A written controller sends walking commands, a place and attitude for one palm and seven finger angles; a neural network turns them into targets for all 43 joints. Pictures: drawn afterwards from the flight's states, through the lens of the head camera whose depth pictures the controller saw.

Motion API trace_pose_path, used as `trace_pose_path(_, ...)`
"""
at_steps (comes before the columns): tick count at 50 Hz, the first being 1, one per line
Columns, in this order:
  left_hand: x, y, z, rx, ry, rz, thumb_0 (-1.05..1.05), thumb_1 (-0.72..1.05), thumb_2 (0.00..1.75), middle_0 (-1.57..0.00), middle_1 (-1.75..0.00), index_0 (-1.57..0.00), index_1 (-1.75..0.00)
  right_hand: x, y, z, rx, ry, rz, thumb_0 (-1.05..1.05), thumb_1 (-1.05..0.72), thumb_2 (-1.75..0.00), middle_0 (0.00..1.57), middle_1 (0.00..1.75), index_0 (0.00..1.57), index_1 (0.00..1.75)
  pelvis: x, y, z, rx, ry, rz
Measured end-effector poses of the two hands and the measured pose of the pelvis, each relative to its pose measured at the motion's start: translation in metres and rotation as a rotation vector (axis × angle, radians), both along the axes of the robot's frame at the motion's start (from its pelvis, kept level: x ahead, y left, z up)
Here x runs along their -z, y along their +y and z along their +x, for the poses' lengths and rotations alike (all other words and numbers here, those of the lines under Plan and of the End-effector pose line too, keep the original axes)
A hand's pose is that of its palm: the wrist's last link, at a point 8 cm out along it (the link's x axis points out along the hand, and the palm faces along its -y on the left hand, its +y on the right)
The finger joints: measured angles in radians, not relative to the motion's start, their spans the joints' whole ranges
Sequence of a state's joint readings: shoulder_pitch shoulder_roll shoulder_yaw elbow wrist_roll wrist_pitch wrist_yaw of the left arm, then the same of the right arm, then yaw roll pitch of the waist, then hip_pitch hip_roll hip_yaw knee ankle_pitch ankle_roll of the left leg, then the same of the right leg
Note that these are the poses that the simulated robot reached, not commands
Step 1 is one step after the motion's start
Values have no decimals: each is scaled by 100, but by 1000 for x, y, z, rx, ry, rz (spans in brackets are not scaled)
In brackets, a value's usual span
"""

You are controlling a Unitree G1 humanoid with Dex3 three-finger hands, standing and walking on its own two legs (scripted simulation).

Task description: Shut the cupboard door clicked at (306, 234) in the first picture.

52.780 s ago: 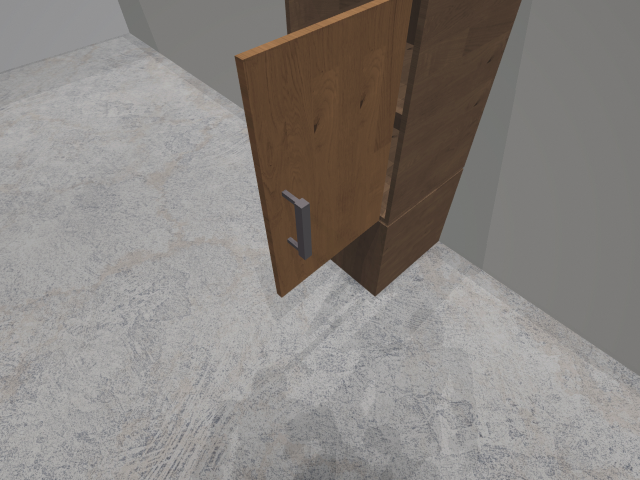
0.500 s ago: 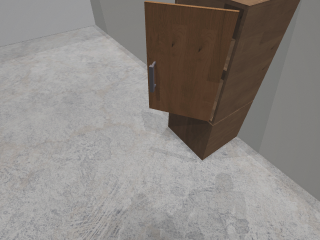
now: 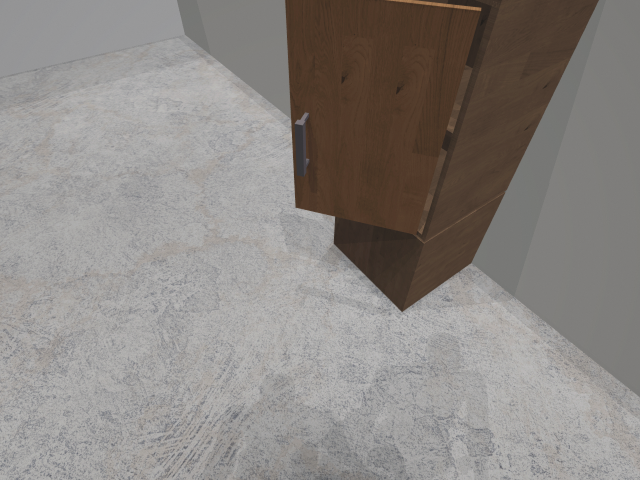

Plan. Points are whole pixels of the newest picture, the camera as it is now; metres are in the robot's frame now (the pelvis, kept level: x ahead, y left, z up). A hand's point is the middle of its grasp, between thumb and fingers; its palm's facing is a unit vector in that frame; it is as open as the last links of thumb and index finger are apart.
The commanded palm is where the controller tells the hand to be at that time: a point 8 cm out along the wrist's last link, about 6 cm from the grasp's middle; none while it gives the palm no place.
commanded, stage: look to check the result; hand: left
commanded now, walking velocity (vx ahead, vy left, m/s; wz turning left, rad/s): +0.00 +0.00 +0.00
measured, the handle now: (303, 145) +0.89 +0.09 -0.10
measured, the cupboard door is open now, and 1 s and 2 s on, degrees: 36 36 36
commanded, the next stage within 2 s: walk to a spot facing it in 0.34 s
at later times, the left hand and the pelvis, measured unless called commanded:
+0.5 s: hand out of the picture +0.04 +0.19 -0.17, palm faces +0.00 -0.96 -0.27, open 7.4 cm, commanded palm none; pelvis +0.02 -0.01 +0.00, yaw +0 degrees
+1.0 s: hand out of the picture +0.03 +0.23 -0.19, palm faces +0.26 -0.93 -0.27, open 7.4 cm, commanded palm none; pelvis +0.02 +0.01 -0.02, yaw +15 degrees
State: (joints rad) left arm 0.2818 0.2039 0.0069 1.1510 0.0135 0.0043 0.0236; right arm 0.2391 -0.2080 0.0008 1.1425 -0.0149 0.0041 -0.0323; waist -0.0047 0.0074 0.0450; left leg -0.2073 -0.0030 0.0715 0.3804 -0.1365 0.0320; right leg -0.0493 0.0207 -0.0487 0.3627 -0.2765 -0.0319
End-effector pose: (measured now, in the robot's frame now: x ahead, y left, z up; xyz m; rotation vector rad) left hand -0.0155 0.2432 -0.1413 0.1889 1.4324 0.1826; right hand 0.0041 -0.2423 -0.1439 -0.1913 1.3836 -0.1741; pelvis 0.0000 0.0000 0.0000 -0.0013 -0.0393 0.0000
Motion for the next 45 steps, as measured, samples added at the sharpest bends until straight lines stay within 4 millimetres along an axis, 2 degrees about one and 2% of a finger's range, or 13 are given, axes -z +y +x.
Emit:
trace_pose_path(7,-3,2,5,1,-2,16,0,91,90,-20,-30,-20,-30,0,-4,16,-10,-24,0,1,-90,-90,20,30,20,30,0,-2,4,1,2,2)
trace_pose_path(16,-5,1,29,15,-49,26,0,91,90,-20,-30,-20,-30,-2,-15,36,-25,-58,-12,1,-90,-90,20,30,20,30,-1,-7,10,1,3,5)
trace_pose_path(29,-5,-7,56,11,-99,40,0,91,90,-20,-30,-20,-30,0,-26,44,-32,-48,-19,1,-90,-90,20,30,20,30,2,-16,18,-21,13,9)
trace_pose_path(36,11,-10,45,-81,-126,25,0,91,90,-20,-30,-20,-30,12,-13,45,-76,20,0,1,-91,-90,20,30,19,30,14,-14,19,-108,-3,-6)
trace_pose_path(43,34,7,21,-176,-101,2,0,91,90,-20,-30,-20,-30,22,11,78,-171,-18,0,1,-90,-90,20,30,20,30,32,6,21,-199,1,5)
trace_pose_path(45,34,14,17,-188,-88,14,0,91,90,-20,-30,-20,-30,22,17,87,-192,-41,3,1,-90,-90,20,30,20,30,33,9,18,-208,8,15)
